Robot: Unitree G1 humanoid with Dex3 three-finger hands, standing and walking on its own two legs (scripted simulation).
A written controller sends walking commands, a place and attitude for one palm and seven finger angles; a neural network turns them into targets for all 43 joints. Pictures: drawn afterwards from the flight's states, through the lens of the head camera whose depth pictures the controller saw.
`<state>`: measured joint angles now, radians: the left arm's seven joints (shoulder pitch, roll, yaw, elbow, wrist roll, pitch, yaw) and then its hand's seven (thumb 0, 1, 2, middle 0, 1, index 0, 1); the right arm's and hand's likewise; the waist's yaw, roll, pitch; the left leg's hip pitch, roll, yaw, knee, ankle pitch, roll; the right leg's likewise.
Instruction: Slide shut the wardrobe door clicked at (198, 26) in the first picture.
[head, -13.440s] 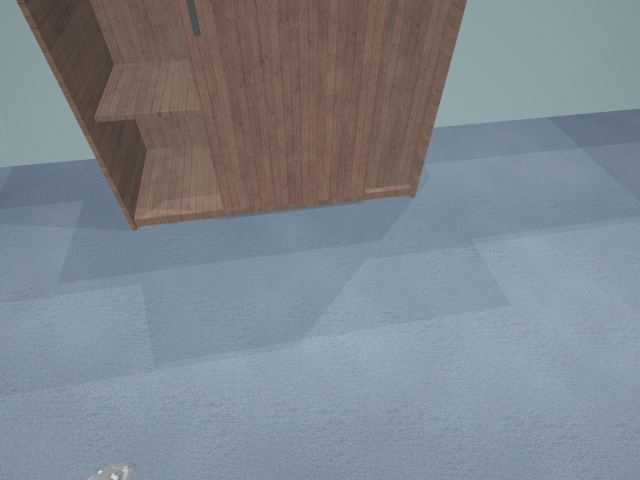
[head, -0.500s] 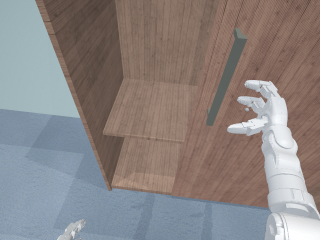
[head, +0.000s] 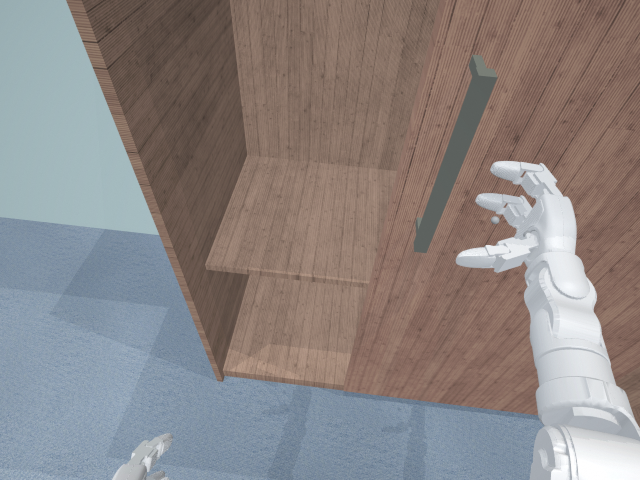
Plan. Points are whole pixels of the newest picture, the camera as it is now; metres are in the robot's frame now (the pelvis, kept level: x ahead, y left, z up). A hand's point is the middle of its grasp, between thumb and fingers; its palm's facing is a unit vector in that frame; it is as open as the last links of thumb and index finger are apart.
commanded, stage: move the hooked fingers beside the handle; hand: right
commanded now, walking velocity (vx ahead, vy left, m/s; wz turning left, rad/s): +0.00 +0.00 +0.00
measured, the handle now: (444, 168) +0.47 -0.10 +0.17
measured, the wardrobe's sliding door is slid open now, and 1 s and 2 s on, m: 0.38 0.38 0.38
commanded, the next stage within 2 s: feel for the door with the fingertips in 0.02 s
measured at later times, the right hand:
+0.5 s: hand (465, 221) +0.41 -0.13 +0.14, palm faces +0.02 +1.00 +0.01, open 14.0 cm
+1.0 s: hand (468, 210) +0.42 -0.13 +0.14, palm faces +0.05 +1.00 -0.01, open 13.9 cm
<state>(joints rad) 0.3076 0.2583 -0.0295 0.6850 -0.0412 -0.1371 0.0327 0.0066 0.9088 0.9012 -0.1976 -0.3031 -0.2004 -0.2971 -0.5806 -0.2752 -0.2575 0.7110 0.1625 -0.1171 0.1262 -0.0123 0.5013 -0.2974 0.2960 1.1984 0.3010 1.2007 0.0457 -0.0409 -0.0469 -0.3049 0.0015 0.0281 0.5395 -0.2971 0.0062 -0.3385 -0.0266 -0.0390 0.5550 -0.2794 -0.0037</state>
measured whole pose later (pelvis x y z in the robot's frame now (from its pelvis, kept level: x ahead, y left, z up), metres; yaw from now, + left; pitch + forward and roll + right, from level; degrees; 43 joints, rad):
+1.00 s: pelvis -0.01 +0.00 +0.00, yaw -1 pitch +4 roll +0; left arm 0.33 0.26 -0.02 0.72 -0.04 -0.13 0.02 0.01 0.91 0.90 -0.20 -0.30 -0.20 -0.30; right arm -0.67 -0.22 -0.20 0.80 0.14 -0.15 0.04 -0.01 0.50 -0.30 0.33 1.24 0.31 1.21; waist 0.05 -0.04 -0.04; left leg -0.32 0.00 0.04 0.55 -0.29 0.01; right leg -0.36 -0.03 -0.03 0.56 -0.27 0.00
